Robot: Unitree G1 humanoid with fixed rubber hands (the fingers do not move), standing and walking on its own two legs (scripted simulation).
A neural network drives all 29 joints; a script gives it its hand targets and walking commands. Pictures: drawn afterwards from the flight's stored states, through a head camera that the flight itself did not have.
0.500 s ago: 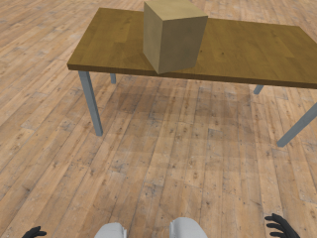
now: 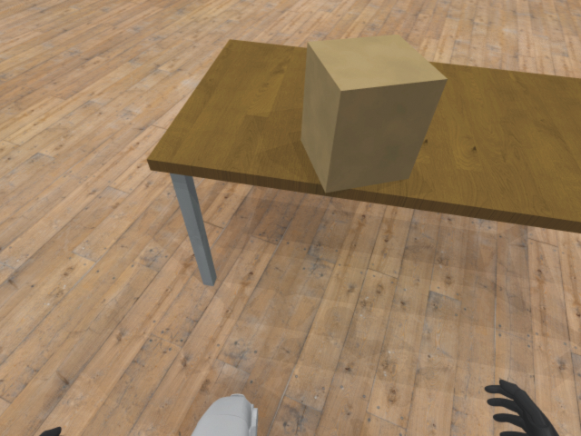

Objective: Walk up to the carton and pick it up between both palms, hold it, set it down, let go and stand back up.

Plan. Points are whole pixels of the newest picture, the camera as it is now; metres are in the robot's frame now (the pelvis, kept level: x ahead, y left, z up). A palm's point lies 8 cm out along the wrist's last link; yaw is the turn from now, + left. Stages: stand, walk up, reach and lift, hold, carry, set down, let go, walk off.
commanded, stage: walk up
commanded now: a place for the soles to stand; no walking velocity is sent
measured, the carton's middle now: (361, 114) +0.74 -0.09 +0.04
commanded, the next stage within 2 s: none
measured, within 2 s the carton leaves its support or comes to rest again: neither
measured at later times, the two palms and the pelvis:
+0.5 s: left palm (171, 266) +0.35 +0.24 -0.04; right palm (563, 398) +0.21 -0.39 -0.09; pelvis +0.16 -0.05 -0.01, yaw -3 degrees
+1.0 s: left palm (153, 281) +0.33 +0.26 -0.05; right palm (532, 312) +0.33 -0.37 -0.05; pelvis +0.21 -0.05 +0.04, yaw -2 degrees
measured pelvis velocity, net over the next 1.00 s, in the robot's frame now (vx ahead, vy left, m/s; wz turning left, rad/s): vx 0.21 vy -0.05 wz -0.03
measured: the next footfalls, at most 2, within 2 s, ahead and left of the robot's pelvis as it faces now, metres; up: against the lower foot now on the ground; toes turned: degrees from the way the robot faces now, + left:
right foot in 0.34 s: +0.33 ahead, -0.21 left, +0.00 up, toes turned -10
left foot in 0.56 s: +0.22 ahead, +0.09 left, +0.00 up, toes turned -1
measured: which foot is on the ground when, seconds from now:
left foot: down 0.00-0.36, up 0.38-0.54, down 0.56-1.00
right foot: down 0.00-0.02, up 0.04-0.32, down 0.34-1.00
